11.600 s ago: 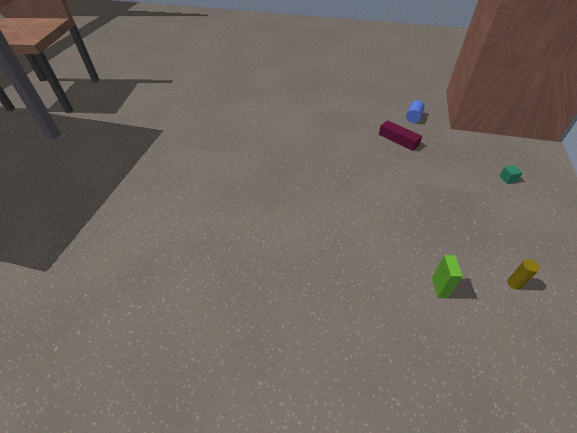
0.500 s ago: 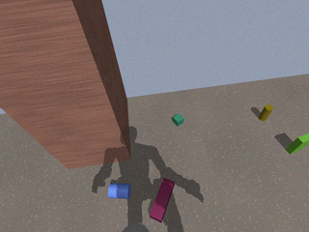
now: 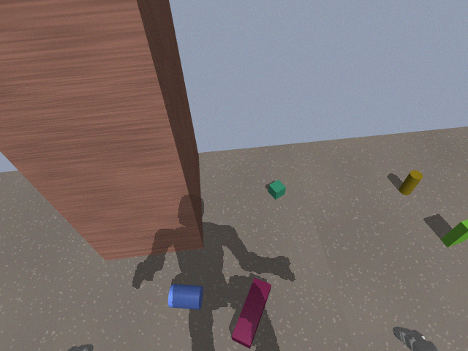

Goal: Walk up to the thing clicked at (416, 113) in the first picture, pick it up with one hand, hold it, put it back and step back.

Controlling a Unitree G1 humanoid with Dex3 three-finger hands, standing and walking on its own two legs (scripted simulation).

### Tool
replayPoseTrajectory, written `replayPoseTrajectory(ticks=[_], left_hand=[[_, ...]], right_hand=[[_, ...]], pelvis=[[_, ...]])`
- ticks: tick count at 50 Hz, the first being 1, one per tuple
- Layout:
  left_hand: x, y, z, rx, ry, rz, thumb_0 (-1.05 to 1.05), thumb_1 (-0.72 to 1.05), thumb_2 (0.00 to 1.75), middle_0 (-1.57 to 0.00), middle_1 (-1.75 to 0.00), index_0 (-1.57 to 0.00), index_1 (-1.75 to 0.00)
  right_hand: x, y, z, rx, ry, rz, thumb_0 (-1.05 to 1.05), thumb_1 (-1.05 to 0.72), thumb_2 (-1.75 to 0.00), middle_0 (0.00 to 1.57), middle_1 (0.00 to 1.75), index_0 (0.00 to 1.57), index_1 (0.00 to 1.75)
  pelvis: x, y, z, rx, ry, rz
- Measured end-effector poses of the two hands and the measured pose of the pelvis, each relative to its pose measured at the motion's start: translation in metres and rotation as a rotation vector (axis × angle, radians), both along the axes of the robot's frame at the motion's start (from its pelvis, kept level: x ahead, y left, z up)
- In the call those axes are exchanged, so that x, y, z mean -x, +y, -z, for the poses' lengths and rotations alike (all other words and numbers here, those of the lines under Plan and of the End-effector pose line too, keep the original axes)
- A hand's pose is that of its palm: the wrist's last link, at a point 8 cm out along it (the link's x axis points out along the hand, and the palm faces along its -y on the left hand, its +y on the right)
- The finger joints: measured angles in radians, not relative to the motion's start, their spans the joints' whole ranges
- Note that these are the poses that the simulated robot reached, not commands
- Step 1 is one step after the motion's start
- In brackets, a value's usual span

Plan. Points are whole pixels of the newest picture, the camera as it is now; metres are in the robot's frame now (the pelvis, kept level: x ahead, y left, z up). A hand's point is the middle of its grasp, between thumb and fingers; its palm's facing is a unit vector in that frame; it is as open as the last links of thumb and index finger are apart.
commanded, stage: walk up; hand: left
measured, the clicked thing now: (186, 296) +0.41 +0.25 -0.72
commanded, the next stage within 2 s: stand in 1.64 s
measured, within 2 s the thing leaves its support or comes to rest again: neither
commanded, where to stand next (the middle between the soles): +0.01 +0.02 m, yaw -1 degrees
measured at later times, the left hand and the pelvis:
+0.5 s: hand out of the picture +0.06 +0.27 -0.14, palm faces -0.03 -0.94 -0.35, open 7.4 cm; pelvis -0.02 +0.01 +0.02, yaw -1 degrees
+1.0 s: hand out of the picture +0.06 +0.26 -0.13, palm faces -0.03 -0.93 -0.38, open 7.4 cm; pelvis -0.01 +0.00 +0.02, yaw -1 degrees
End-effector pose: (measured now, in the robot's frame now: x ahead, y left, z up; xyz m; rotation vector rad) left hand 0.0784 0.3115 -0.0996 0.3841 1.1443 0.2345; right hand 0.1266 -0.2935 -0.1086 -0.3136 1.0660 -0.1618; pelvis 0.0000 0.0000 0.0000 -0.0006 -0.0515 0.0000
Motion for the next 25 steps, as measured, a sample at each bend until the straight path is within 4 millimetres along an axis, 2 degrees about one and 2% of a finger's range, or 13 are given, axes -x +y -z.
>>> replayPoseTrajectory(ticks=[9, 18, 25], left_hand=[[0.012, 0.008, -0.003, 0.015, 0.020, -0.007, 0.00, 0.91, 0.90, -0.20, -0.30, -0.20, -0.30], [0.018, 0.003, 0.001, 0.055, 0.033, 0.006, 0.00, 0.91, 0.90, -0.20, -0.30, -0.20, -0.30], [0.028, 0.000, 0.002, 0.066, 0.046, 0.001, 0.00, 0.91, 0.90, -0.20, -0.30, -0.20, -0.30]], right_hand=[[0.024, 0.009, -0.005, -0.009, 0.059, 0.012, 0.00, -0.90, -0.90, 0.20, 0.30, 0.20, 0.30], [0.055, 0.008, -0.013, 0.008, 0.102, 0.055, 0.00, -0.90, -0.90, 0.20, 0.30, 0.20, 0.30], [0.071, 0.007, -0.014, 0.007, 0.119, 0.073, 0.00, -0.90, -0.90, 0.20, 0.30, 0.20, 0.30]], pelvis=[[0.008, 0.007, -0.009, 0.000, -0.009, 0.008], [0.018, 0.013, -0.016, 0.004, -0.014, 0.015], [0.024, 0.012, -0.018, 0.002, -0.014, 0.016]])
